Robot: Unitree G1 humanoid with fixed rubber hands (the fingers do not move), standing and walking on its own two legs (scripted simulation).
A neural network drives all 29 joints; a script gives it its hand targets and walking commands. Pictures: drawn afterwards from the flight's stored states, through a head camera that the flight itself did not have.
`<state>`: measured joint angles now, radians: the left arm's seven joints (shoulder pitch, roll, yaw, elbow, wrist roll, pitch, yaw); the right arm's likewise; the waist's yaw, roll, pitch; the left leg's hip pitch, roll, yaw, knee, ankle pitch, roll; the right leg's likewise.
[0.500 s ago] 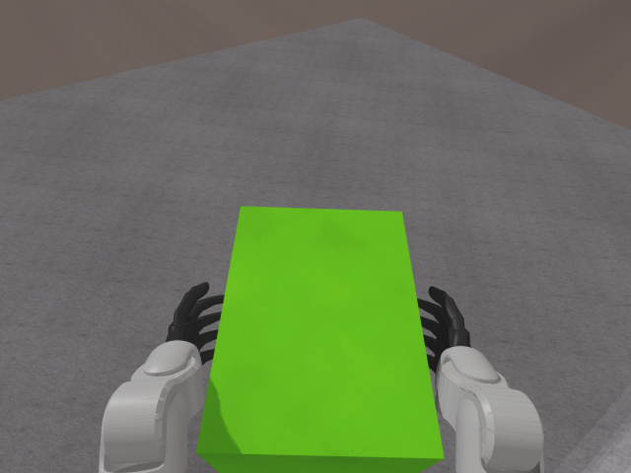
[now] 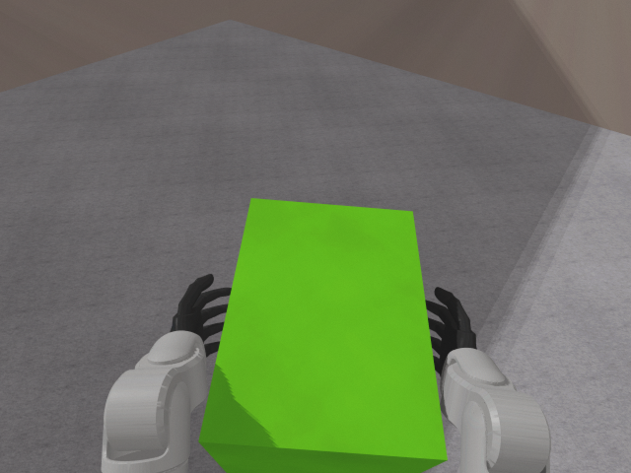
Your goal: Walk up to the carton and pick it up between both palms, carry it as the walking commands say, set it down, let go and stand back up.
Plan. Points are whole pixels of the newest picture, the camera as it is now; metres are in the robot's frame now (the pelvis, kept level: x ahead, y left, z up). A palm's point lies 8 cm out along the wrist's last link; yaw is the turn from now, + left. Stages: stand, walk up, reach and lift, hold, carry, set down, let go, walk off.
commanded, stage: carry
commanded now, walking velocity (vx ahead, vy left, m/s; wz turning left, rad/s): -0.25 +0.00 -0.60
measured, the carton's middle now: (320, 348) +0.28 +0.00 +0.04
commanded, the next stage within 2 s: none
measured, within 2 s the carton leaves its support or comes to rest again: neither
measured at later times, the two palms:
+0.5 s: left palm out of the picture +0.08 +0.12 +0.10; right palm out of the picture +0.02 -0.17 +0.11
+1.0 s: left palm out of the picture -0.09 +0.00 +0.09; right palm out of the picture -0.27 -0.23 +0.09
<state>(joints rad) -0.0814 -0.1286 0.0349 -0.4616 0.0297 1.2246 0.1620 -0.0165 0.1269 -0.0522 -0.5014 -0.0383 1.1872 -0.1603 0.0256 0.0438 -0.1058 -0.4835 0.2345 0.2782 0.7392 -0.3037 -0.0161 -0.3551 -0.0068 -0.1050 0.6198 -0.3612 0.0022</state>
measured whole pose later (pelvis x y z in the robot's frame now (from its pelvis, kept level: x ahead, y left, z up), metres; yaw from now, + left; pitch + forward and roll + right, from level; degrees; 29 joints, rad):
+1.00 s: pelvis -0.36 +0.03 +0.01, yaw -34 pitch +4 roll +2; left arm 0.04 -0.13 0.01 -0.53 0.04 1.15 0.15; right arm 0.03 0.13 -0.03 -0.54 -0.02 1.15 -0.16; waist -0.04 0.01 -0.05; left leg -0.63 0.10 0.06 1.21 -0.43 -0.10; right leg -0.46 0.01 0.00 0.61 -0.22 -0.04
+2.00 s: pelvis -0.55 +0.15 +0.02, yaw -46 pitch +3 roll -1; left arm 0.02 -0.13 0.01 -0.47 0.04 1.21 0.16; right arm 0.01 0.13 -0.04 -0.47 -0.04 1.21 -0.14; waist 0.00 0.01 -0.15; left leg -0.38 0.11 0.14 0.51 -0.16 -0.01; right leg -0.28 -0.03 -0.12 0.52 -0.28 -0.01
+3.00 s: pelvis -0.54 +0.14 +0.02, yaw -46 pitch +3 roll +0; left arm -0.04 -0.13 0.05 -0.30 0.05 1.05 0.15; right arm -0.04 0.13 -0.06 -0.30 -0.05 1.04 -0.13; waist -0.01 0.00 -0.12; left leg -0.38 0.09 0.13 0.52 -0.20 -0.01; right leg -0.27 -0.05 -0.13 0.53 -0.31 0.00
